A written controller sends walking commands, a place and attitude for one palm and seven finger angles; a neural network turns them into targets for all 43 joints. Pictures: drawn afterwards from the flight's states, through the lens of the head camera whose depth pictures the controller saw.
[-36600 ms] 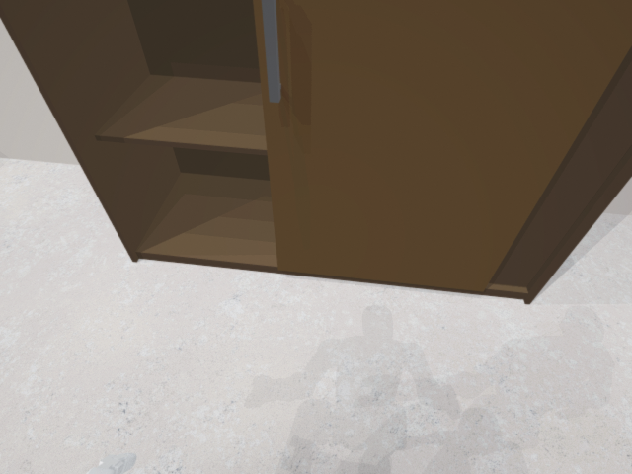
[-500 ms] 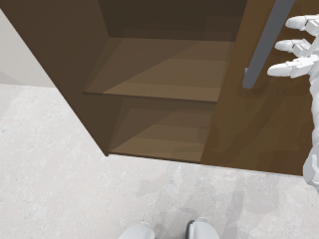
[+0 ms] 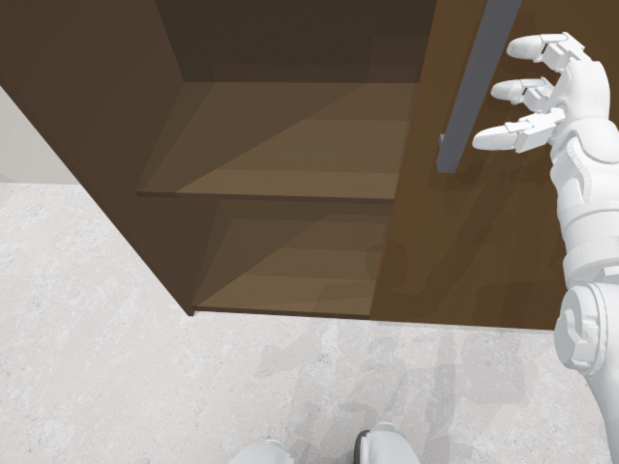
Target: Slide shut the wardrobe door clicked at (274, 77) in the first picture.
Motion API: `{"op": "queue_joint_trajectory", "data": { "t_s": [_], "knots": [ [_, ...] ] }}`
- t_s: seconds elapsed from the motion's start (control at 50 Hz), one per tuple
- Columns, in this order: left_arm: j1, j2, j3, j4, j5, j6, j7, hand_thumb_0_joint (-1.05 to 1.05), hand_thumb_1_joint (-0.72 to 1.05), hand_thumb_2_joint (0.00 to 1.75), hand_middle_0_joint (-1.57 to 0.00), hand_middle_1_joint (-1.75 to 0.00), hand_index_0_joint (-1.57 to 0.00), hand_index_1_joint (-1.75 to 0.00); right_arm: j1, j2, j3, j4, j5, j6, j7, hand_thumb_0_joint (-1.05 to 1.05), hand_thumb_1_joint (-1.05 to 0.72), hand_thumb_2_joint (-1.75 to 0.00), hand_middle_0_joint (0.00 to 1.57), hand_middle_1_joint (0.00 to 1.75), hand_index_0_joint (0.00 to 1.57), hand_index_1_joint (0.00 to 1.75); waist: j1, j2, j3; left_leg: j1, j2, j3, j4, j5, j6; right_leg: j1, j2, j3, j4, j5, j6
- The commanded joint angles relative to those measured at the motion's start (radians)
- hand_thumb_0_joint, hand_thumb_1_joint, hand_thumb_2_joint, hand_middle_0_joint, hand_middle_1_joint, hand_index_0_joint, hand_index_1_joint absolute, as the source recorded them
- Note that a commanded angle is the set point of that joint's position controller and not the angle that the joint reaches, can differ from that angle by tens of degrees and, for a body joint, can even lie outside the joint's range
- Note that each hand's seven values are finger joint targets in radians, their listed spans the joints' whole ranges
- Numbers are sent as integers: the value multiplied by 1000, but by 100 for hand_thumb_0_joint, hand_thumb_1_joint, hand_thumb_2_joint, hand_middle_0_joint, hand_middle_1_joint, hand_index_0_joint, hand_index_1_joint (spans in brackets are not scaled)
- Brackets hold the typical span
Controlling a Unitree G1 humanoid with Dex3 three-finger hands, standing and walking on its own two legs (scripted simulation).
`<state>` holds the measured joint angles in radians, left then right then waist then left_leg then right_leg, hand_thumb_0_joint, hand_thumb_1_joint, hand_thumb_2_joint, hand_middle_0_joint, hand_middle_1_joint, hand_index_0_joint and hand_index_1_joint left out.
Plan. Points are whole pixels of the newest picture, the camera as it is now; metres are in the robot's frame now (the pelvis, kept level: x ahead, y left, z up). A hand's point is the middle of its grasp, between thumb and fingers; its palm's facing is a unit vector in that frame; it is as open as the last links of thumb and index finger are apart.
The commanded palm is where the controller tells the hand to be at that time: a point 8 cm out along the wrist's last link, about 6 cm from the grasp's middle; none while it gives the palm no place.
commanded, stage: feel for the door with the fingertips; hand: right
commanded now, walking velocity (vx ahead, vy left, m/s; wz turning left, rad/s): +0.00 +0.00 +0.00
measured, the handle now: (468, 81) +0.55 -0.12 +0.19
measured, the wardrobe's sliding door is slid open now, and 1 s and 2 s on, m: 0.59 0.56 0.56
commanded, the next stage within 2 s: slide the fingers in behind the handle in 0.14 s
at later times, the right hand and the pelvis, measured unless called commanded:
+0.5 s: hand (499, 100) +0.51 -0.15 +0.19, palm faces -0.04 +1.00 -0.02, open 13.5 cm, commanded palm +0.51 -0.18 +0.17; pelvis +0.01 +0.00 +0.00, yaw +1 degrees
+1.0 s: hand (482, 109) +0.51 -0.14 +0.18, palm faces -0.04 +1.00 -0.02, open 13.6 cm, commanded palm +0.50 -0.18 +0.17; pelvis +0.02 +0.00 +0.01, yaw +2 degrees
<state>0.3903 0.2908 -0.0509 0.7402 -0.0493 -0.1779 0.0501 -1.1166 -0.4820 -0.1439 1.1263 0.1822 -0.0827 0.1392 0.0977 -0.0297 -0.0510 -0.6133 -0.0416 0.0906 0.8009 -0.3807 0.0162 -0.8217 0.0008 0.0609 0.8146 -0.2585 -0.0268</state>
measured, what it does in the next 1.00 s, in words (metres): stands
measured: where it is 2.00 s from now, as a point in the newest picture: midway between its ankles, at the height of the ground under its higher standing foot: outside the picture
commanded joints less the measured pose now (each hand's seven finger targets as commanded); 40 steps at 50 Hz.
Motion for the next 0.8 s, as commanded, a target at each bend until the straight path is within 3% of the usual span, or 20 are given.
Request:
{"op": "queue_joint_trajectory", "data": {
  "t_s": [0.0,0.1,0.14,0.2,0.28,0.34,0.42,0.44,0.52,0.54,0.6,0.64,0.66,0.7,0.74,0.78],
  "knots": [
    [113,179,62,-63,-6,-28,12,0,90,90,-20,-30,-20,-30,-480,37,54,-149,-14,-8,26,0,50,-30,30,120,30,120,139,-62,-260,-216,-5,-62,-194,-126,-13,483,-44,64,-152,-299,-12],
    [117,176,60,-62,-6,-24,13,0,90,90,-20,-30,-20,-30,-493,15,38,-147,-19,-17,16,0,50,-30,30,120,30,120,137,-54,-257,-192,-3,-63,-203,-107,-13,485,-45,60,-155,-274,-13],
    [117,179,59,-60,-5,-20,13,0,90,90,-20,-30,-20,-30,-475,17,35,-125,-18,-15,15,0,50,-30,30,120,30,120,137,-42,-221,-203,-4,-60,-206,-122,-12,471,-46,63,-163,-295,-10],
    [117,176,58,-65,-8,-18,11,0,90,90,-20,-30,-20,-30,-493,4,26,-142,-20,-29,7,0,50,-30,30,120,30,120,132,-63,-231,-192,-3,-63,-209,-113,-10,485,-44,57,-166,-282,-11],
    [121,168,60,-69,-1,-20,11,0,90,90,-20,-30,-20,-30,-484,34,31,-155,-10,-40,2,0,50,-30,30,120,30,120,132,-54,-221,-182,-5,-56,-214,-106,-8,489,-39,65,-173,-285,-11],
    [121,171,61,-73,-4,-11,8,0,90,90,-20,-30,-20,-30,-458,-23,-4,-113,-21,-39,8,0,50,-30,30,120,30,120,123,-9,-223,-159,-5,-66,-218,-121,-12,452,-34,50,-165,-278,-14],
    [124,164,63,-90,-3,0,1,0,90,90,-20,-30,-20,-30,-446,-60,-33,-96,-30,-47,23,0,50,-30,30,120,30,120,111,-21,-231,-136,-3,-72,-219,-114,-10,430,-26,40,-156,-260,-16],
    [120,164,63,-94,-2,6,-2,0,90,90,-20,-30,-20,-30,-434,-44,-25,-85,-29,-41,25,0,50,-30,30,120,30,120,112,3,-216,-136,-4,-73,-225,-131,-11,413,-23,39,-154,-271,-17],
    [121,157,70,-112,3,10,-14,0,90,90,-20,-30,-20,-30,-421,-25,-27,-103,-36,-56,29,0,50,-30,30,120,30,120,98,-51,-232,-165,-7,-57,-202,-113,-2,456,-24,61,-167,-285,-10],
    [120,156,71,-115,4,12,-17,0,90,90,-20,-30,-20,-30,-419,-3,-14,-116,-33,-56,27,0,50,-30,30,120,30,120,104,-35,-238,-162,-7,-57,-206,-108,-3,463,-23,63,-168,-282,-12],
    [116,152,77,-129,4,17,-25,0,90,90,-20,-30,-20,-30,-354,16,-22,-130,-30,-60,24,0,50,-30,30,120,30,120,80,-28,-264,-144,-9,-56,-205,-99,0,483,-23,61,-167,-260,-12],
    [108,152,78,-128,3,21,-27,0,90,90,-20,-30,-20,-30,-387,32,-3,-156,-27,-61,22,0,50,-30,30,120,30,120,93,-29,-242,-152,-9,-58,-210,-114,-3,472,-21,59,-170,-284,-12],
    [105,154,78,-127,2,24,-28,0,90,90,-20,-30,-20,-30,-385,16,-11,-152,-32,-61,19,0,50,-30,30,120,30,120,89,-27,-229,-152,-9,-60,-212,-128,-2,464,-21,57,-168,-291,-12],
    [107,153,79,-132,3,26,-28,0,90,90,-20,-30,-20,-30,-407,-37,-56,-198,-37,-78,1,0,50,-30,30,120,30,120,80,-25,-271,-123,-10,-64,-211,-112,-2,478,-22,54,-166,-261,-15],
    [105,144,82,-135,6,24,-29,0,90,90,-20,-30,-20,-30,-407,-28,-56,-250,-44,-99,-14,0,50,-30,30,120,30,120,73,-57,-317,-116,-11,-60,-206,-87,0,523,-23,56,-164,-233,-14],
    [102,138,79,-140,5,26,-29,0,90,90,-20,-30,-20,-30,-386,-9,-39,-269,-45,-110,-18,0,50,-30,30,120,30,120,67,-71,-303,-115,-13,-54,-203,-78,5,541,-24,65,-170,-234,-12]
  ]
}}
